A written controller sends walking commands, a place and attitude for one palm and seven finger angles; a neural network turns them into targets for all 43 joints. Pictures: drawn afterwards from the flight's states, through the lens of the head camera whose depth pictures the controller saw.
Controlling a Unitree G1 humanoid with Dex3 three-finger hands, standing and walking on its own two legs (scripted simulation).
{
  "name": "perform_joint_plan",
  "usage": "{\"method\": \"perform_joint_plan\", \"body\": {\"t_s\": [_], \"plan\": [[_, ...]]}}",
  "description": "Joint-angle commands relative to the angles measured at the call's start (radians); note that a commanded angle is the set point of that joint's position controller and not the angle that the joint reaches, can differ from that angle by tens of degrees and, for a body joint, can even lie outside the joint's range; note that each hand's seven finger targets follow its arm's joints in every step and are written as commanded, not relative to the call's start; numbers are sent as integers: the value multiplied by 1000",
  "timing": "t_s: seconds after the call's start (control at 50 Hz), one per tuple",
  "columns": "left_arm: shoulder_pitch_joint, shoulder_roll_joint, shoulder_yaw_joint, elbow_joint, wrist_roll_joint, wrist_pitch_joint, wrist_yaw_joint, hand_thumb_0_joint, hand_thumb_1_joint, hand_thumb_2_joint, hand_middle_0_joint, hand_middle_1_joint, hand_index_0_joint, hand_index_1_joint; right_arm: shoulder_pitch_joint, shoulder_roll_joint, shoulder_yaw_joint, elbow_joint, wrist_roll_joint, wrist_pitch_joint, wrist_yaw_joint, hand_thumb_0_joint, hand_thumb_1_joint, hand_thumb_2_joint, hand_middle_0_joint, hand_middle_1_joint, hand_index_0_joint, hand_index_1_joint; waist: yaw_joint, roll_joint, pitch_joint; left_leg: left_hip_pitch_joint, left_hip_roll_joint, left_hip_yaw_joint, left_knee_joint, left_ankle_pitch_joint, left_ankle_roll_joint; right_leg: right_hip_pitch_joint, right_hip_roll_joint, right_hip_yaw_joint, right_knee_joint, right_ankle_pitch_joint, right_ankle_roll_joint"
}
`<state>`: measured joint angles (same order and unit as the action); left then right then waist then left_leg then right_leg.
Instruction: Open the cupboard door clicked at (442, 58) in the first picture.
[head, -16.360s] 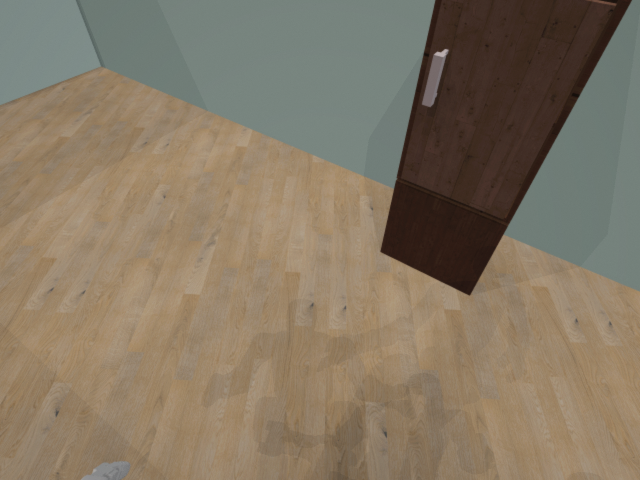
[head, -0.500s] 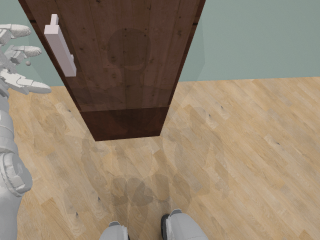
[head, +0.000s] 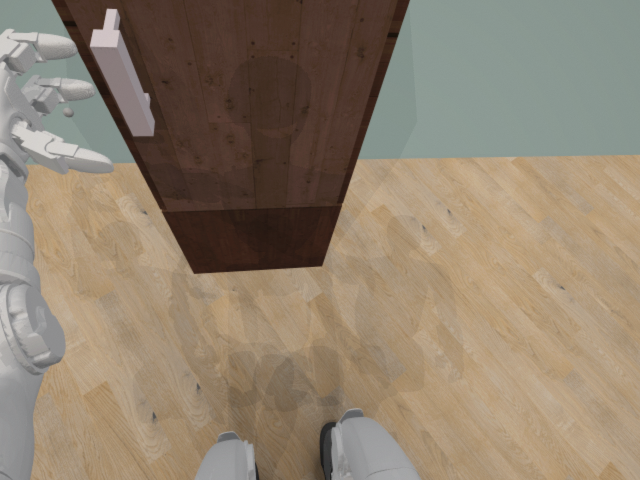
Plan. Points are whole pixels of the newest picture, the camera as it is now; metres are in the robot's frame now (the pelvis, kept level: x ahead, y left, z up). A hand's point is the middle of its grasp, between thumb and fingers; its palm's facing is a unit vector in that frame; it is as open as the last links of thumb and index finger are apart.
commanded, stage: slide the fingers in behind the handle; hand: left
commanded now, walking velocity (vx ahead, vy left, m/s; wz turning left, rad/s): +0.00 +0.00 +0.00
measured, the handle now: (129, 76) +0.58 +0.18 +0.08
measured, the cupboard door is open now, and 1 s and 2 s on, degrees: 0 0 0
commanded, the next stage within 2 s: close the thumb around the handle in 1.68 s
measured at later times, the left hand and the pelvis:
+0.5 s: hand (87, 104) +0.53 +0.22 +0.09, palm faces -0.02 -1.00 -0.02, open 14.0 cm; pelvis +0.00 +0.00 +0.00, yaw -1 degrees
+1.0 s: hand (116, 109) +0.53 +0.19 +0.08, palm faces -0.01 -1.00 -0.02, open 14.0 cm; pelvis +0.01 +0.01 +0.00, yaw +0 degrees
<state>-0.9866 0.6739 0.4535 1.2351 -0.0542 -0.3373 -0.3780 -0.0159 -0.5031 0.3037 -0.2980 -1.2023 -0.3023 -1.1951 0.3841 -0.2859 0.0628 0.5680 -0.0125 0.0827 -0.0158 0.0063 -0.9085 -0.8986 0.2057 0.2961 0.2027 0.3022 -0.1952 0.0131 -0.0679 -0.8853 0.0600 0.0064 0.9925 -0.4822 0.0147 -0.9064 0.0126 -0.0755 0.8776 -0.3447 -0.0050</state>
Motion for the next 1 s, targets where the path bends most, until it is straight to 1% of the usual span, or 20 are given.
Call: {"method": "perform_joint_plan", "body": {"t_s": [0.0, 0.1, 0.14, 0.18, 0.22, 0.3, 0.34, 0.36, 0.52, 0.56, 0.58, 0.66, 0.72, 0.74, 0.78, 0.8, 0.84, 0.86, 0.92, 0.98], "plan": [[-447, 321, 68, -233, -45, -77, -9, 0, -500, 300, -300, -1200, -300, -1200, 209, -186, -69, -31, 0, -13, -18, 0, -900, -900, 200, 300, 200, 300, -3, 144, -543, 255, -33, -39, -102, 427, 12, 342, 33, 60, -54, 338, -14], [-445, 304, 38, -190, -39, -54, -26, 0, -500, 300, -300, -1200, -300, -1200, 222, -188, -65, -19, 3, -17, -19, 0, -900, -900, 200, 300, 200, 300, -17, 144, -487, 208, -35, -32, -113, 353, 21, 324, 33, 66, -73, 287, -11], [-439, 282, 20, -194, -34, -50, -28, 0, -500, 300, -300, -1200, -300, -1200, 227, -185, -66, -17, 1, -18, -19, 0, -900, -900, 200, 300, 200, 300, -13, 188, -500, 243, -34, -36, -115, 379, 16, 300, 32, 59, -68, 290, -15], [-432, 284, 25, -176, -36, -40, -23, 0, -500, 300, -300, -1200, -300, -1200, 234, -188, -66, -11, 0, -18, -19, 0, -900, -900, 200, 300, 200, 300, -18, 148, -473, 218, -31, -37, -117, 354, 19, 291, 33, 57, -74, 266, -12], [-453, 262, 25, -196, -48, -44, -16, 0, -500, 300, -300, -1200, -300, -1200, 243, -186, -69, -13, -3, -22, -17, 0, -900, -900, 200, 300, 200, 300, -21, 157, -487, 242, -31, -40, -118, 373, 19, 286, 36, 53, -73, 275, -16], [-471, 287, 40, -202, -41, -47, 5, 0, -500, 300, -300, -1200, -300, -1200, 248, -188, -69, -6, -5, -24, -13, 0, -900, -900, 200, 300, 200, 300, -21, 149, -482, 225, -30, -40, -119, 357, 18, 291, 34, 56, -75, 264, -13], [-456, 302, 54, -232, -30, -62, 18, 0, -500, 300, -300, -1200, -300, -1200, 252, -187, -71, -12, -8, -23, -10, 0, -900, -900, 200, 300, 200, 300, -1, 194, -532, 262, -31, -42, -116, 398, 13, 290, 34, 53, -62, 282, -18], [-466, 293, 46, -257, -24, -70, 26, 0, -500, 300, -300, -1200, -300, -1200, 248, -183, -72, -12, -10, -23, -8, 0, -900, -900, 200, 300, 200, 300, -2, 216, -541, 289, -29, -43, -113, 421, 10, 280, 34, 50, -58, 293, -19], [-421, 193, 12, -277, -42, -65, 47, 0, -500, 300, -300, -1200, -300, -1200, 245, -180, -81, -19, -10, -17, 3, 0, -900, -900, 200, 300, 200, 300, -4, 196, -524, 338, -25, -48, -117, 483, 4, 257, 39, 34, -58, 320, -21], [-421, 195, 12, -262, -39, -62, 54, 0, -500, 300, -300, -1200, -300, -1200, 247, -180, -81, -10, -11, -15, 4, 0, -900, -900, 200, 300, 200, 300, -6, 172, -508, 333, -22, -54, -118, 488, 1, 251, 39, 32, -60, 318, -17], [-407, 159, -6, -244, -41, -57, 57, 0, -500, 300, -300, -1200, -300, -1200, 245, -176, -83, -11, -10, -15, 6, 0, -900, -900, 200, 300, 200, 300, -12, 155, -486, 324, -24, -51, -120, 480, 3, 249, 40, 31, -64, 317, -16], [-431, 121, -21, -295, -46, -74, 74, 0, -500, 300, -300, -1200, -300, -1200, 244, -172, -88, -4, -14, -17, 10, 0, -900, -900, 200, 300, 200, 300, -9, 195, -524, 387, -20, -61, -111, 560, -8, 227, 40, 26, -53, 339, -18], [-391, 88, -30, -306, -52, -84, 83, 0, -500, 300, -300, -1200, -300, -1200, 246, -168, -91, -8, -16, -16, 15, 0, -900, -900, 200, 300, 200, 300, -2, 168, -537, 410, -17, -66, -103, 626, -11, 235, 42, 23, -48, 370, -20], [-398, 80, -37, -297, -50, -82, 86, 0, -500, 300, -300, -1200, -300, -1200, 236, -164, -91, -2, -14, -15, 17, 0, -900, -900, 200, 300, 200, 300, -4, 192, -520, 398, -18, -60, -102, 615, -13, 229, 40, 25, -50, 370, -17], [-403, 52, -58, -255, -43, -70, 97, 0, -500, 300, -300, -1200, -300, -1200, 232, -162, -89, 1, -13, -13, 19, 0, -900, -900, 200, 300, 200, 300, -15, 150, -468, 351, -23, -58, -108, 543, -7, 220, 39, 23, -53, 338, -16], [-407, 78, -40, -242, -37, -66, 106, 0, -500, 300, -300, -1200, -300, -1200, 233, -165, -89, 3, -12, -12, 17, 0, -900, -900, 200, 300, 200, 300, -13, 134, -450, 328, -24, -59, -113, 517, -5, 224, 38, 22, -52, 325, -16], [-436, 86, -36, -291, -28, -76, 122, 0, -500, 300, -300, -1200, -300, -1200, 233, -163, -91, -3, -15, -15, 16, 0, -900, -900, 200, 300, 200, 300, -3, 185, -502, 373, -25, -64, -110, 567, -12, 224, 36, 24, -43, 339, -17], [-449, 50, -60, -304, -29, -82, 128, 0, -500, 300, -300, -1200, -300, -1200, 229, -155, -90, -3, -16, -18, 20, 0, -900, -900, 200, 300, 200, 300, -8, 204, -513, 394, -25, -63, -104, 593, -14, 220, 36, 25, -42, 354, -18], [-437, 45, -53, -329, -32, -102, 145, 0, -500, 300, -300, -1200, -300, -1200, 235, -156, -93, -2, -20, -24, 23, 0, -900, -900, 200, 300, 200, 300, -8, 182, -551, 428, -19, -72, -93, 647, -19, 219, 38, 20, -35, 374, -18], [-462, -4, -98, -297, -27, -101, 150, 0, -500, 300, -300, -1200, -300, -1200, 226, -152, -94, 12, -16, -26, 25, 0, -900, -900, 200, 300, 200, 300, -27, 146, -508, 385, -23, -68, -100, 569, -15, 216, 38, 22, -44, 346, -12]]}}
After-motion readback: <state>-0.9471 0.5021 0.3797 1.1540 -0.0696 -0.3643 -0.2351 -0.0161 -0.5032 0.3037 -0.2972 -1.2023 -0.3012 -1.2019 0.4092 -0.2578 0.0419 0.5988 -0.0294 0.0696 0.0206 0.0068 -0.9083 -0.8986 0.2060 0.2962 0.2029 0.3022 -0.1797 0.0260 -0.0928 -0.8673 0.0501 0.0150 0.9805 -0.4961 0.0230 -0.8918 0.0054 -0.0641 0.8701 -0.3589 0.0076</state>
